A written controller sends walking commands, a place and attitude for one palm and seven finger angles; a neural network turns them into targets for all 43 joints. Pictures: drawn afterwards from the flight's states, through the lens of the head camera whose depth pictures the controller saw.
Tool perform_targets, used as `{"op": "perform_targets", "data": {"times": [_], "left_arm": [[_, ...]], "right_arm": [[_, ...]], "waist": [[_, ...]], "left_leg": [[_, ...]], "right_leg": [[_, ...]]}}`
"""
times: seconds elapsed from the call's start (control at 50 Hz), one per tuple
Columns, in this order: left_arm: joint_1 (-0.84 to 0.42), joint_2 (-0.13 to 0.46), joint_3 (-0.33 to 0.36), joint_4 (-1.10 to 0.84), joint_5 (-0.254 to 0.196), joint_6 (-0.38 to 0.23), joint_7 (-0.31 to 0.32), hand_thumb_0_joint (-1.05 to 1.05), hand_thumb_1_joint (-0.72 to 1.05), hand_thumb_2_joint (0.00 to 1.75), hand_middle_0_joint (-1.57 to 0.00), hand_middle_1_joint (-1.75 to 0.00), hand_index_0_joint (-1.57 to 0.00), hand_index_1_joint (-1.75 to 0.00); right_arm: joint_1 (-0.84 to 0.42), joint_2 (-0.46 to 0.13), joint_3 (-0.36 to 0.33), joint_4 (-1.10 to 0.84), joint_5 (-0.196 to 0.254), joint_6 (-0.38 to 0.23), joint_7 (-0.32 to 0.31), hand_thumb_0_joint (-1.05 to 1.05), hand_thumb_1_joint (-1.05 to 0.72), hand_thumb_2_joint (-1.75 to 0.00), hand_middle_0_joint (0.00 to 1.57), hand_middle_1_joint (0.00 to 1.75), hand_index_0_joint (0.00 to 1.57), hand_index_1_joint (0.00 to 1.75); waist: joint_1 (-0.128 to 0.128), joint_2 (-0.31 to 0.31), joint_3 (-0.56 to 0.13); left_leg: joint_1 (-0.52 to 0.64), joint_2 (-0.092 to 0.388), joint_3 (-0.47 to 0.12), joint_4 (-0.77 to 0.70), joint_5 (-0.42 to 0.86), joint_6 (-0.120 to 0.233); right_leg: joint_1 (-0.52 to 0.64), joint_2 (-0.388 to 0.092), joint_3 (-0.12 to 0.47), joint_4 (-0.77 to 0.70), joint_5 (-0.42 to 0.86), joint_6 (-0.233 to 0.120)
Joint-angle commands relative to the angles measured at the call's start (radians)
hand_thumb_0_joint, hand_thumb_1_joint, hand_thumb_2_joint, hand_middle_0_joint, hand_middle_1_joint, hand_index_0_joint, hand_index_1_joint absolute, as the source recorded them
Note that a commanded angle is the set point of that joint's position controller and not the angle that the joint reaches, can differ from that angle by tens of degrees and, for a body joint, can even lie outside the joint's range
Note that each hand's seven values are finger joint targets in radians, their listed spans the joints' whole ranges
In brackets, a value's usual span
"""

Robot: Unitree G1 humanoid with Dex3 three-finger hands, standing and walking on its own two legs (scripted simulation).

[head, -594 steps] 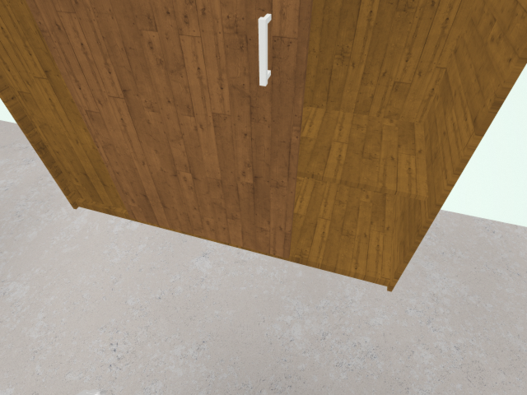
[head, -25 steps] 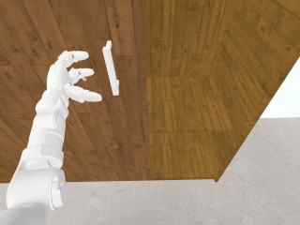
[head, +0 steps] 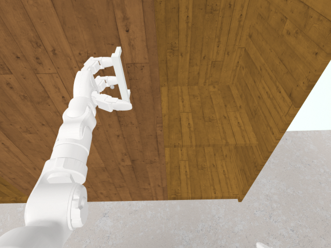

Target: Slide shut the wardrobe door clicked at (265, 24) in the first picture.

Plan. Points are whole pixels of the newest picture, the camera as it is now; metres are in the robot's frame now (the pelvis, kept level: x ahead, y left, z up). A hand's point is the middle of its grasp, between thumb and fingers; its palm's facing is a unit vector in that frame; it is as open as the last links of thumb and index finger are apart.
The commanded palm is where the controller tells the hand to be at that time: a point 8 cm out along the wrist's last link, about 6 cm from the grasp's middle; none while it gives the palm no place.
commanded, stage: feel for the door with the fingertips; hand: left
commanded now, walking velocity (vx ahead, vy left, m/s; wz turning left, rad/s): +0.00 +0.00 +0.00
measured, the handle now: (122, 78) +0.49 +0.11 +0.18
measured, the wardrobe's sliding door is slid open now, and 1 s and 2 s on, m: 0.43 0.43 0.43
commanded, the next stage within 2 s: slide the fingers in behind the handle in 0.04 s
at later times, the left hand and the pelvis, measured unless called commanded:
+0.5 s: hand (107, 87) +0.44 +0.14 +0.18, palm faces +0.03 -1.00 +0.01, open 13.9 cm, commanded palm +0.41 +0.19 +0.18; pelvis +0.00 +0.00 +0.00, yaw -1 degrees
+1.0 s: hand (117, 88) +0.43 +0.11 +0.19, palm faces +0.02 -1.00 +0.01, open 14.0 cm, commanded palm +0.40 +0.17 +0.18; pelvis +0.00 +0.01 +0.00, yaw +0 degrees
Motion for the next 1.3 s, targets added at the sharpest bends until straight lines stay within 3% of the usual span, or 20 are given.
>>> {"op": "perform_targets", "data": {"times": [0.0,0.08,0.1,0.14,0.24,0.3,0.38,0.42,0.5,0.54,0.64,0.7,0.76,0.8,0.86,0.92,0.94,1.04,1.18,1.28], "left_arm": [[-0.544,0.252,0.060,-0.160,-0.003,-0.077,-0.004,0.00,-0.50,0.30,-0.30,-1.20,-0.30,-1.20],[-0.610,0.249,0.046,-0.145,-0.002,-0.095,-0.017,0.00,-0.50,0.30,-0.30,-1.20,-0.30,-1.20],[-0.597,0.280,0.070,-0.123,0.002,-0.098,-0.016,0.00,-0.50,0.30,-0.30,-1.20,-0.30,-1.20],[-0.631,0.256,0.044,-0.137,0.001,-0.110,-0.022,0.00,-0.50,0.30,-0.30,-1.20,-0.30,-1.20],[-0.561,0.244,0.052,-0.153,-0.011,-0.121,-0.030,0.00,-0.50,0.30,-0.30,-1.20,-0.30,-1.20],[-0.512,0.305,0.095,-0.151,-0.009,-0.121,-0.030,0.00,-0.50,0.30,-0.30,-1.20,-0.30,-1.20],[-0.496,0.291,0.087,-0.210,-0.011,-0.118,-0.036,0.00,-0.50,0.30,-0.30,-1.20,-0.30,-1.20],[-0.474,0.240,0.050,-0.230,-0.016,-0.107,-0.040,0.00,-0.50,0.30,-0.30,-1.20,-0.30,-1.20],[-0.404,0.249,0.066,-0.271,-0.024,-0.086,-0.042,0.00,-0.50,0.30,-0.30,-1.20,-0.30,-1.20],[-0.435,0.178,0.006,-0.306,-0.027,-0.076,-0.038,0.00,-0.50,0.30,-0.30,-1.20,-0.30,-1.20],[-0.470,0.135,-0.026,-0.359,-0.026,-0.058,-0.006,0.00,-0.50,0.30,-0.30,-1.20,-0.30,-1.20],[-0.456,0.168,0.004,-0.342,-0.016,-0.050,0.019,0.00,-0.50,0.30,-0.30,-1.20,-0.30,-1.20],[-0.498,0.122,-0.033,-0.317,-0.009,-0.043,0.036,0.00,-0.50,0.30,-0.30,-1.20,-0.30,-1.20],[-0.466,0.173,0.021,-0.304,-0.002,-0.046,0.050,0.00,-0.50,0.30,-0.30,-1.20,-0.30,-1.20],[-0.463,0.121,-0.019,-0.317,-0.002,-0.047,0.049,0.00,-0.50,0.30,-0.30,-1.20,-0.30,-1.20],[-0.431,0.137,-0.002,-0.290,0.002,-0.037,0.052,0.00,-0.50,0.30,-0.30,-1.20,-0.30,-1.20],[-0.453,0.098,-0.036,-0.319,-0.001,-0.037,0.051,0.00,-0.50,0.30,-0.30,-1.20,-0.30,-1.20],[-0.457,0.066,-0.061,-0.347,-0.007,-0.029,0.056,0.00,-0.50,0.30,-0.30,-1.20,-0.30,-1.20],[-0.503,0.107,-0.031,-0.344,0.003,-0.032,0.085,0.00,-0.50,0.30,-0.30,-1.20,-0.30,-1.20],[-0.491,0.086,-0.044,-0.322,0.005,-0.038,0.086,0.00,-0.50,0.30,-0.30,-1.20,-0.30,-1.20]], "right_arm": [[0.006,-0.139,-0.048,-0.100,0.006,-0.030,-0.016,0.00,-0.90,-0.90,0.20,0.30,0.20,0.30],[0.012,-0.135,-0.047,-0.099,0.008,-0.033,-0.019,0.00,-0.90,-0.90,0.20,0.30,0.20,0.30],[0.022,-0.139,-0.048,-0.095,0.006,-0.031,-0.018,0.00,-0.90,-0.90,0.20,0.30,0.20,0.30],[0.024,-0.136,-0.048,-0.101,0.008,-0.034,-0.017,0.00,-0.90,-0.90,0.20,0.30,0.20,0.30],[0.026,-0.140,-0.053,-0.115,0.008,-0.041,-0.008,0.00,-0.90,-0.90,0.20,0.30,0.20,0.30],[0.022,-0.147,-0.055,-0.117,0.008,-0.039,-0.008,0.00,-0.90,-0.90,0.20,0.30,0.20,0.30],[0.015,-0.141,-0.057,-0.130,0.011,-0.042,-0.008,0.00,-0.90,-0.90,0.20,0.30,0.20,0.30],[0.006,-0.137,-0.053,-0.137,0.012,-0.045,-0.005,0.00,-0.90,-0.90,0.20,0.30,0.20,0.30],[-0.003,-0.140,-0.059,-0.142,0.013,-0.047,-0.005,0.00,-0.90,-0.90,0.20,0.30,0.20,0.30],[-0.014,-0.130,-0.055,-0.141,0.017,-0.050,-0.003,0.00,-0.90,-0.90,0.20,0.30,0.20,0.30],[-0.029,-0.126,-0.054,-0.132,0.014,-0.053,-0.003,0.00,-0.90,-0.90,0.20,0.30,0.20,0.30],[-0.031,-0.129,-0.054,-0.124,0.010,-0.047,-0.005,0.00,-0.90,-0.90,0.20,0.30,0.20,0.30],[-0.043,-0.120,-0.046,-0.121,0.011,-0.044,-0.005,0.00,-0.90,-0.90,0.20,0.30,0.20,0.30],[-0.039,-0.125,-0.048,-0.119,0.004,-0.039,-0.006,0.00,-0.90,-0.90,0.20,0.30,0.20,0.30],[-0.051,-0.115,-0.046,-0.134,0.005,-0.037,-0.004,0.00,-0.90,-0.90,0.20,0.30,0.20,0.30],[-0.051,-0.116,-0.044,-0.134,0.006,-0.024,-0.004,0.00,-0.90,-0.90,0.20,0.30,0.20,0.30],[-0.056,-0.112,-0.044,-0.140,0.006,-0.025,-0.002,0.00,-0.90,-0.90,0.20,0.30,0.20,0.30],[-0.061,-0.110,-0.047,-0.142,0.010,-0.022,-0.001,0.00,-0.90,-0.90,0.20,0.30,0.20,0.30],[-0.052,-0.110,-0.049,-0.120,0.004,-0.021,-0.008,0.00,-0.90,-0.90,0.20,0.30,0.20,0.30],[-0.043,-0.109,-0.050,-0.119,0.001,-0.021,-0.004,0.00,-0.90,-0.90,0.20,0.30,0.20,0.30]], "waist": [[-0.019,-0.126,-0.242],[-0.030,-0.071,-0.260],[-0.024,-0.085,-0.265],[-0.032,-0.057,-0.283],[-0.015,-0.078,-0.307],[0.003,-0.081,-0.301],[0.000,-0.078,-0.295],[-0.001,-0.044,-0.283],[0.016,-0.080,-0.299],[-0.001,-0.052,-0.268],[-0.008,-0.046,-0.276],[0.001,-0.078,-0.279],[-0.011,-0.061,-0.246],[0.007,-0.088,-0.281],[0.005,-0.086,-0.292],[0.011,-0.082,-0.269],[0.005,-0.069,-0.276],[0.000,-0.083,-0.264],[-0.001,-0.082,-0.281],[0.000,-0.093,-0.297]], "left_leg": [[0.220,-0.035,-0.024,-0.010,0.188,0.059],[0.232,-0.040,-0.026,-0.005,0.176,0.058],[0.223,-0.038,-0.024,-0.001,0.174,0.058],[0.234,-0.040,-0.029,-0.002,0.183,0.057],[0.241,-0.040,-0.034,-0.003,0.196,0.056],[0.218,-0.040,-0.025,-0.007,0.193,0.058],[0.232,-0.038,-0.021,-0.013,0.196,0.059],[0.244,-0.038,-0.023,-0.016,0.197,0.057],[0.253,-0.034,-0.020,-0.018,0.218,0.057],[0.267,-0.034,-0.025,-0.020,0.212,0.056],[0.303,-0.030,-0.038,-0.022,0.217,0.051],[0.303,-0.025,-0.044,-0.022,0.220,0.050],[0.289,-0.026,-0.049,-0.029,0.186,0.046],[0.293,-0.025,-0.046,-0.025,0.207,0.048],[0.290,-0.028,-0.040,-0.025,0.227,0.046],[0.269,-0.029,-0.035,-0.026,0.225,0.046],[0.279,-0.031,-0.033,-0.025,0.229,0.046],[0.281,-0.030,-0.034,-0.026,0.222,0.047],[0.287,-0.033,-0.035,-0.029,0.210,0.048],[0.280,-0.036,-0.030,-0.030,0.231,0.047]], "right_leg": [[-0.078,0.022,0.016,-0.075,0.404,0.002],[-0.097,0.019,0.023,-0.071,0.390,0.002],[-0.090,0.019,0.021,-0.072,0.384,0.001],[-0.092,0.019,0.021,-0.064,0.392,-0.001],[-0.073,0.024,0.017,-0.061,0.407,-0.003],[-0.046,0.022,0.021,-0.065,0.415,-0.002],[-0.049,0.025,0.020,-0.069,0.419,-0.001],[-0.058,0.026,0.016,-0.071,0.410,-0.004],[-0.038,0.030,0.012,-0.076,0.423,-0.003],[-0.069,0.030,0.007,-0.079,0.407,-0.003],[-0.094,0.031,0.000,-0.077,0.378,-0.004],[-0.094,0.031,-0.002,-0.078,0.361,-0.005],[-0.118,0.028,-0.002,-0.077,0.326,-0.006],[-0.090,0.028,0.001,-0.075,0.346,-0.007],[-0.071,0.026,0.002,-0.067,0.385,-0.006],[-0.064,0.025,0.003,-0.069,0.391,-0.008],[-0.066,0.025,0.003,-0.069,0.399,-0.007],[-0.072,0.028,0.000,-0.075,0.393,-0.004],[-0.070,0.029,0.004,-0.080,0.374,-0.004],[-0.047,0.028,0.005,-0.075,0.415,-0.004]]}}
